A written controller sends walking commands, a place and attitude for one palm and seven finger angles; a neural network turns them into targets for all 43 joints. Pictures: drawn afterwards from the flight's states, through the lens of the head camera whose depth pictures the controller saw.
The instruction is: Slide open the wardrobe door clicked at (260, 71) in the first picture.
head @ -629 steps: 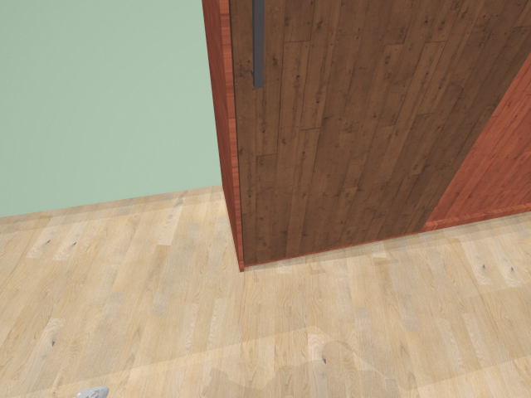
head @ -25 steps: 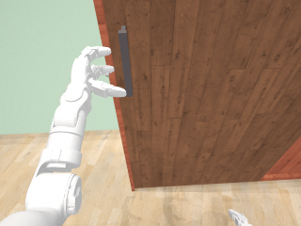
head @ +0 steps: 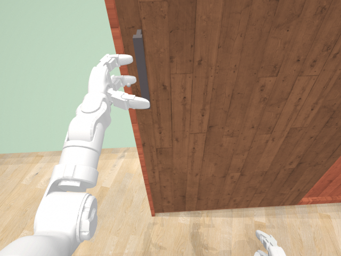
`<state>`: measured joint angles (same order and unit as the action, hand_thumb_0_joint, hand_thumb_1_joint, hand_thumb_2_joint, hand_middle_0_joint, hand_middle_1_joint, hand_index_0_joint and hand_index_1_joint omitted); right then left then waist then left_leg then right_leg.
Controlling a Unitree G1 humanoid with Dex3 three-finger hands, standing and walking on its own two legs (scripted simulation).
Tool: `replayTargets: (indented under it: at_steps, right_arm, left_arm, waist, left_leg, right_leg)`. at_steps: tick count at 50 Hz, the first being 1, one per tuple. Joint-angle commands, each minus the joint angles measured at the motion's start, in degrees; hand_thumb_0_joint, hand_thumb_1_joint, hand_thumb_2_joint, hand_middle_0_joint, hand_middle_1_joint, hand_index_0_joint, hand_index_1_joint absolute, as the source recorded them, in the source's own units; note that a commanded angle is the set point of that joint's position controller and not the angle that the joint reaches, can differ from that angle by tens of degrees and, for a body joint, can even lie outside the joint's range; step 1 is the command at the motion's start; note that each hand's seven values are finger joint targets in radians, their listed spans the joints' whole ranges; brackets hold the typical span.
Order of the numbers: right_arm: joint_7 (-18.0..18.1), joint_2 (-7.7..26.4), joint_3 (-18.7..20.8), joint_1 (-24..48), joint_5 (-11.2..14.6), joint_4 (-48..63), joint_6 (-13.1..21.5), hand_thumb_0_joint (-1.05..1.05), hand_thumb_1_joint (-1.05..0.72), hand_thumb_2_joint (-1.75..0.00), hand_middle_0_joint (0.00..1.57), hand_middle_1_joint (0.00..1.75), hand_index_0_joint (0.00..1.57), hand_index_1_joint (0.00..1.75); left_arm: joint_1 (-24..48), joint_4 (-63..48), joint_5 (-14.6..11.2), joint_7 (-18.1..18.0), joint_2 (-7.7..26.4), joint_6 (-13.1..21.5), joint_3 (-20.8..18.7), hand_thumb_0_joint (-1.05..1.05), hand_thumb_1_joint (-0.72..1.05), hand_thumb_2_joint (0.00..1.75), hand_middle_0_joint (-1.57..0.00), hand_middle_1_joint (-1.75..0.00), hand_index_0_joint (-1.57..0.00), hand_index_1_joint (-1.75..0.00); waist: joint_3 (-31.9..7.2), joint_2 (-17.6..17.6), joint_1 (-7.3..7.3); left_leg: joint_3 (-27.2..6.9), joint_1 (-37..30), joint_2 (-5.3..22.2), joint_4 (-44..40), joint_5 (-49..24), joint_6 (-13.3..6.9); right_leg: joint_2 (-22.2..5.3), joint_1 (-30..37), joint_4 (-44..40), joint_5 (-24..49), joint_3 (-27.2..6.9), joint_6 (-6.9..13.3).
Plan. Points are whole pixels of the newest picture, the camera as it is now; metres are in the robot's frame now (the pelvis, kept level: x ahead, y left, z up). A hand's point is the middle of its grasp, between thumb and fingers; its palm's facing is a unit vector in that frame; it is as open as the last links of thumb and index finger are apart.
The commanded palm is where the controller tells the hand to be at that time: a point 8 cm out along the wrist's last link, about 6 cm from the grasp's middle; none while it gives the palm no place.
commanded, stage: move the hooked fingers beside the handle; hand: left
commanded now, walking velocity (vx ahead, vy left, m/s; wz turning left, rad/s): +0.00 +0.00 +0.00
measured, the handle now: (143, 72) +0.50 +0.10 +0.21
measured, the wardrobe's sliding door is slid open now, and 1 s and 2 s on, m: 0.00 0.00 0.00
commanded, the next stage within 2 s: feel for the door with the fingertips in 0.22 s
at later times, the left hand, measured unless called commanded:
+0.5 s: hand (129, 87) +0.42 +0.12 +0.22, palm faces +0.06 -1.00 +0.00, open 14.1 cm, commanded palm +0.39 +0.17 +0.21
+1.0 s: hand (141, 81) +0.44 +0.10 +0.22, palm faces +0.06 -1.00 +0.02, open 14.0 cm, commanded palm +0.40 +0.15 +0.21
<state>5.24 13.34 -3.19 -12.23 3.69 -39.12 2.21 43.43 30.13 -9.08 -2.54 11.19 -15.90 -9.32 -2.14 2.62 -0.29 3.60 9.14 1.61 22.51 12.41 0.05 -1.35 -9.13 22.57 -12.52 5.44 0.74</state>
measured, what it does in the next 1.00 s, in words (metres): stands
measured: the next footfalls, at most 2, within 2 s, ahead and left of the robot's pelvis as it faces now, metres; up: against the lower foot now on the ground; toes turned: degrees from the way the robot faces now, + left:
none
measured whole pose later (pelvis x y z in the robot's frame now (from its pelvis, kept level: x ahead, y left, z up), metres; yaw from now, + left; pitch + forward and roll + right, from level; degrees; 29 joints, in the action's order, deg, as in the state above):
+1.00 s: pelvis +0.00 +0.00 +0.00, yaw +0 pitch +0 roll +0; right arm 4.9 12.7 -3.0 -13.9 2.9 -41.0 2.5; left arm 49.5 38.0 -8.3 -5.9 8.7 -13.1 -8.4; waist -1.9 2.1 0.4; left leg 3.7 10.5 1.5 22.4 12.1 0.0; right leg -1.4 -10.7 22.7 -12.2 5.2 0.7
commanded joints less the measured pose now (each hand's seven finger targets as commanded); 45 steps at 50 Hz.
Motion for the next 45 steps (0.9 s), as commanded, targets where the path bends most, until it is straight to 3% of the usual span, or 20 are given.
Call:
replayTargets:
  at_steps: [1,3,7,9,12,13,17,19,21,23,26,29,32,33,34,37,39,40,43,45]
  right_arm:
    - [0.2,6.9,2.5,4.7,-0.4,7.7,2.4,0.0,-0.9,-0.9,0.2,0.3,0.2,0.3]
    - [0.2,6.8,2.4,4.5,-0.5,7.8,2.1,0.0,-0.9,-0.9,0.2,0.3,0.2,0.3]
    - [0.0,6.3,2.6,5.1,-0.3,9.3,2.4,0.0,-0.9,-0.9,0.2,0.3,0.2,0.3]
    - [0.0,6.2,2.7,4.9,-0.2,9.5,2.8,0.0,-0.9,-0.9,0.2,0.3,0.2,0.3]
    - [0.3,6.8,2.9,5.0,0.0,9.1,3.3,0.0,-0.9,-0.9,0.2,0.3,0.2,0.3]
    - [0.5,7.0,3.0,4.7,-0.1,8.7,3.3,0.0,-0.9,-0.9,0.2,0.3,0.2,0.3]
    - [0.3,6.6,2.9,5.2,0.3,8.7,3.6,0.0,-0.9,-0.9,0.2,0.3,0.2,0.3]
    - [0.1,6.8,2.8,5.2,0.3,8.5,3.5,0.0,-0.9,-0.9,0.2,0.3,0.2,0.3]
    - [0.0,7.0,3.0,5.3,0.4,8.3,3.4,0.0,-0.9,-0.9,0.2,0.3,0.2,0.3]
    - [-0.1,6.7,2.9,5.6,0.2,8.5,3.6,0.0,-0.9,-0.9,0.2,0.3,0.2,0.3]
    - [-0.2,6.8,2.8,5.9,-0.1,8.3,3.2,0.0,-0.9,-0.9,0.2,0.3,0.2,0.3]
    - [-0.4,6.0,2.7,6.1,-0.5,8.3,3.1,0.0,-0.9,-0.9,0.2,0.3,0.2,0.3]
    - [-0.4,5.7,2.5,6.2,-0.5,8.0,2.9,0.0,-0.9,-0.9,0.2,0.3,0.2,0.3]
    - [-0.3,5.7,2.6,6.0,-0.5,7.6,2.9,0.0,-0.9,-0.9,0.2,0.3,0.2,0.3]
    - [-0.3,5.6,2.5,6.0,-0.5,7.6,2.9,0.0,-0.9,-0.9,0.2,0.3,0.2,0.3]
    - [0.1,6.0,2.4,5.7,-0.6,7.0,2.6,0.0,-0.9,-0.9,0.2,0.3,0.2,0.3]
    - [0.3,5.6,2.3,5.3,-0.6,6.6,2.8,0.0,-0.9,-0.9,0.2,0.3,0.2,0.3]
    - [0.4,5.8,2.3,4.7,-0.7,6.3,2.9,0.0,-0.9,-0.9,0.2,0.3,0.2,0.3]
    - [0.5,5.9,2.4,4.0,-0.8,5.7,3.1,0.0,-0.9,-0.9,0.2,0.3,0.2,0.3]
    - [0.4,5.8,2.4,3.3,-0.9,5.6,3.3,0.0,-0.9,-0.9,0.2,0.3,0.2,0.3]
  left_arm:
    - [25.2,-7.4,0.7,-1.4,12.2,4.0,-5.7,0.0,-0.5,0.3,-0.3,-1.2,-0.3,-1.2]
    - [26.3,-7.7,1.4,-1.8,14.3,4.1,-7.2,0.0,-0.5,0.3,-0.3,-1.2,-0.3,-1.2]
    - [27.9,-14.2,2.0,-1.4,12.6,6.4,-5.0,0.0,-0.5,0.3,-0.3,-1.2,-0.3,-1.2]
    - [28.7,-16.2,1.8,-0.7,11.8,7.2,-3.9,0.0,-0.5,0.3,-0.3,-1.2,-0.3,-1.2]
    - [29.7,-15.7,0.6,0.4,11.7,7.2,-3.5,0.0,-0.5,0.3,-0.3,-1.2,-0.3,-1.2]
    - [28.1,-14.4,0.5,0.6,14.3,6.7,-6.1,0.0,-0.5,0.3,-0.3,-1.2,-0.3,-1.2]
    - [28.0,-15.0,0.2,1.3,8.4,5.0,-1.1,0.0,-0.5,0.3,-0.3,-1.2,-0.3,-1.2]
    - [25.8,-14.2,0.0,1.2,8.4,3.9,-1.4,0.0,-0.5,0.3,-0.3,-1.2,-0.3,-1.2]
    - [26.1,-13.1,-0.5,0.9,6.4,3.3,-0.2,0.0,-0.5,0.3,-0.3,-1.2,-0.3,-1.2]
    - [27.6,-14.9,-0.7,0.2,6.0,3.1,-0.1,0.0,-0.5,0.3,-0.3,-1.2,-0.3,-1.2]
    - [27.1,-15.5,-0.2,-1.7,7.4,3.4,-1.8,0.0,-0.5,0.3,-0.3,-1.2,-0.3,-1.2]
    - [28.5,-16.4,0.8,-3.5,7.0,3.8,-1.8,0.0,-0.5,0.3,-0.3,-1.2,-0.3,-1.2]
    - [31.3,-15.7,1.6,-4.2,3.7,4.0,1.8,0.0,-0.5,0.3,-0.3,-1.2,-0.3,-1.2]
    - [31.3,-14.1,1.9,-4.3,4.1,3.9,1.5,0.0,-0.5,0.3,-0.3,-1.2,-0.3,-1.2]
    - [32.9,-14.6,2.0,-4.1,2.3,3.9,3.1,0.0,-0.5,0.3,-0.3,-1.2,-0.3,-1.2]
    - [34.4,-11.4,1.8,-4.1,4.2,3.7,1.9,0.0,-0.5,0.3,-0.3,-1.2,-0.3,-1.2]
    - [37.2,-9.8,2.0,-3.9,2.6,3.7,3.2,0.0,-0.5,0.3,-0.3,-1.2,-0.3,-1.2]
    - [37.3,-8.5,1.9,-4.0,3.4,3.8,2.5,0.0,-0.5,0.3,-0.3,-1.2,-0.3,-1.2]
    - [39.0,-5.8,1.6,-3.8,3.8,4.8,2.1,0.0,-0.5,0.3,-0.3,-1.2,-0.3,-1.2]
    - [37.7,-4.3,1.1,-3.6,4.4,5.5,0.9,0.0,-0.5,0.3,-0.3,-1.2,-0.3,-1.2]
  waist:
    - [-13.1,-7.9,-0.6]
    - [-13.3,-7.7,-0.83]
    - [-16.5,-2.0,-0.88]
    - [-17.4,-1.4,-0.36]
    - [-15.9,-4.4,0.52]
    - [-16.3,-5.4,-0.04]
    - [-14.9,-1.2,0.57]
    - [-14.7,-1.8,0.21]
    - [-13.4,-5.0,0.73]
    - [-13.7,-3.8,0.56]
    - [-14.8,-5.8,-0.2]
    - [-15.7,-4.4,-0.43]
    - [-14.1,-4.2,0.88]
    - [-13.5,-5.0,1.07]
    - [-13.4,-3.7,1.48]
    - [-13.4,-4.3,1.68]
    - [-12.7,-3.4,2.38]
    - [-13.5,-4.9,2.29]
    - [-14.6,-4.4,2.48]
    - [-15.8,-5.8,1.73]
  left_leg:
    - [-2.5,-4.3,-1.0,-1.9,-11.9,-2.0]
    - [-2.3,-3.4,-1.0,-2.1,-11.7,-2.2]
    - [-1.7,-5.8,-1.1,-1.5,-14.7,-2.2]
    - [-1.5,-6.8,-1.1,-1.1,-15.3,-2.2]
    - [-1.8,-6.4,-1.0,-1.2,-13.0,-2.5]
    - [-1.8,-6.0,-1.1,-1.2,-12.8,-2.5]
    - [-1.8,-7.0,-1.3,-1.0,-13.7,-2.3]
    - [-1.8,-6.7,-1.3,-0.9,-13.2,-2.1]
    - [-2.2,-6.4,-1.1,-1.2,-12.4,-2.2]
    - [-2.4,-6.5,-1.2,-1.1,-12.0,-2.1]
    - [-2.4,-6.5,-1.2,-1.2,-13.2,-2.1]
    - [-2.0,-6.3,-1.3,-1.0,-13.8,-2.0]
    - [-2.3,-6.8,-1.0,-1.3,-12.5,-2.0]
    - [-2.3,-6.7,-0.9,-1.2,-11.7,-2.0]
    - [-2.4,-7.1,-1.0,-1.2,-11.6,-1.9]
    - [-2.6,-6.5,-1.0,-1.3,-10.8,-1.9]
    - [-2.7,-6.4,-1.2,-1.1,-9.7,-1.9]
    - [-3.0,-6.2,-1.2,-1.1,-9.6,-1.9]
    - [-3.2,-6.3,-1.1,-1.0,-9.8,-1.8]
    - [-3.3,-5.7,-1.3,-0.8,-11.0,-1.9]
  right_leg:
    - [1.2,3.7,-3.2,13.5,-2.7,0.4]
    - [1.0,4.4,-3.1,13.7,-3.1,0.4]
    - [0.9,5.8,-2.4,17.1,-3.4,0.7]
    - [1.2,5.8,-2.2,18.1,-3.5,0.8]
    - [1.4,4.7,-2.9,16.0,-3.2,0.4]
    - [1.4,5.3,-2.9,16.1,-3.3,0.4]
    - [1.3,3.3,-2.9,16.1,-2.9,0.6]
    - [1.5,2.9,-2.9,15.7,-2.8,0.6]
    - [1.6,2.2,-3.3,14.1,-2.4,0.4]
    - [1.5,1.6,-3.1,13.5,-2.5,0.5]
    - [1.5,3.2,-2.9,14.5,-2.6,0.4]
    - [1.2,3.7,-2.3,15.6,-3.0,0.5]
    - [1.2,2.1,-2.9,13.7,-3.0,0.4]
    - [1.3,1.5,-3.1,12.9,-3.0,0.4]
    - [1.3,1.0,-3.1,12.9,-3.0,0.5]
    - [1.1,1.1,-3.5,11.9,-3.1,0.4]
    - [1.1,-0.3,-3.5,10.8,-3.1,0.4]
    - [1.2,-0.1,-3.4,10.7,-3.0,0.4]
    - [1.1,0.1,-3.2,10.8,-3.1,0.4]
    - [1.2,1.2,-2.7,12.4,-2.9,0.5]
